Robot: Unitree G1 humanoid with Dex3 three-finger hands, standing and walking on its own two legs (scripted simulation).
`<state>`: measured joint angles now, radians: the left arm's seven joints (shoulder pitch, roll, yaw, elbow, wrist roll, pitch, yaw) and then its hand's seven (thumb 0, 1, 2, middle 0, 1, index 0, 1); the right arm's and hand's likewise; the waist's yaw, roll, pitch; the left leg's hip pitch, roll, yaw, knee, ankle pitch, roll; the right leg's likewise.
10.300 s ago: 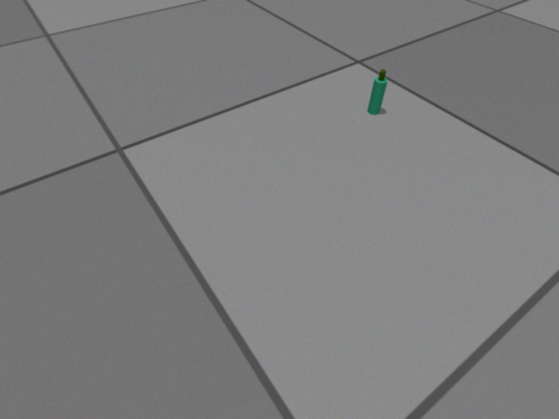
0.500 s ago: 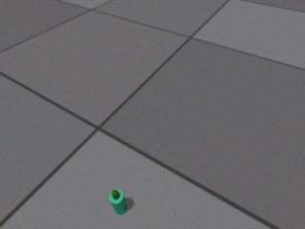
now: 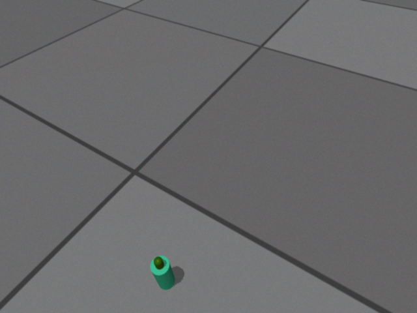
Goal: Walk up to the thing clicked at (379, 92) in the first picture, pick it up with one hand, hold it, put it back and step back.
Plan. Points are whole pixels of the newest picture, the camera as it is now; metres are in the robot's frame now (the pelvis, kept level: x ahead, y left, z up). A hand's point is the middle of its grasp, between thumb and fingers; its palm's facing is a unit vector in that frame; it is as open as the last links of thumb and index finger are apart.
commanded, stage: go down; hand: left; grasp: from the side
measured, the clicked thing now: (162, 271) +0.40 +0.21 -0.64
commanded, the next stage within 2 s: none
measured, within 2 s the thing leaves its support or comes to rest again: neither
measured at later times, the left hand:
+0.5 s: hand out of the picture +0.14 +0.28 -0.18, palm faces +0.05 -0.94 -0.33, open 16.5 cm
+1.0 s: hand out of the picture +0.15 +0.29 -0.20, palm faces +0.09 -0.95 -0.31, open 17.6 cm
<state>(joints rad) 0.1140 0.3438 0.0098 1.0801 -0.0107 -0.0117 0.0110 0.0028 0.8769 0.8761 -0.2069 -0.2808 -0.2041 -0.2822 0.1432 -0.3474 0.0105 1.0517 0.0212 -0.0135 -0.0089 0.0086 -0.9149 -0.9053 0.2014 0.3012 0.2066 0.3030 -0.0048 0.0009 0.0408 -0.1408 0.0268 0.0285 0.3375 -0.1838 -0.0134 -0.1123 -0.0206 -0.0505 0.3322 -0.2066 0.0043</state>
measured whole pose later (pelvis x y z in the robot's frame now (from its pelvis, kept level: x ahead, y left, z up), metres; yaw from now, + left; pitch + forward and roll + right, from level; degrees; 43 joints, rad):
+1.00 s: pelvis -0.01 +0.01 -0.10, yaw +0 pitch +18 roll -3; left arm 0.28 0.37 0.28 0.38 -0.01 0.21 -0.12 -0.01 -0.59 0.02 -0.09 -0.05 -0.08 -0.06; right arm 0.22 -0.24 0.00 0.56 0.00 -0.18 -0.07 0.01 -0.88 -0.90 0.20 0.30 0.21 0.30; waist -0.03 0.00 -0.12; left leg -0.92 0.05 -0.02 1.16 -0.54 0.00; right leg -0.86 -0.02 -0.07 1.10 -0.55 0.01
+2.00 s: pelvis -0.08 +0.01 -0.30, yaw -4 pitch +34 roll -6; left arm -0.42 0.76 0.74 1.00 -0.16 -0.33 -0.63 -0.02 -0.57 0.03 -0.07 -0.04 -0.05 -0.05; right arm 0.11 -0.33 0.06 0.67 -0.02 -0.19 -0.05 0.01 -0.91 -0.91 0.20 0.30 0.21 0.30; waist -0.06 -0.02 -0.16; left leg -1.87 0.07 -0.08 1.95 -0.67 0.00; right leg -1.80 -0.01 -0.09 1.90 -0.69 0.00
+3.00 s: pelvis -0.10 +0.01 -0.37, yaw -6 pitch +33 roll -7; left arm -0.57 0.92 0.83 1.08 -0.19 -0.33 -0.73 -0.02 -0.59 0.06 -0.06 -0.04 -0.04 -0.06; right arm 0.12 -0.36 0.11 0.67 -0.04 -0.18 -0.05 0.01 -0.92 -0.91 0.20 0.30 0.21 0.30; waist -0.08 -0.03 -0.11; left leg -2.07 0.06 -0.11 2.16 -0.69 0.00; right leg -1.98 -0.02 -0.10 2.10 -0.71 0.00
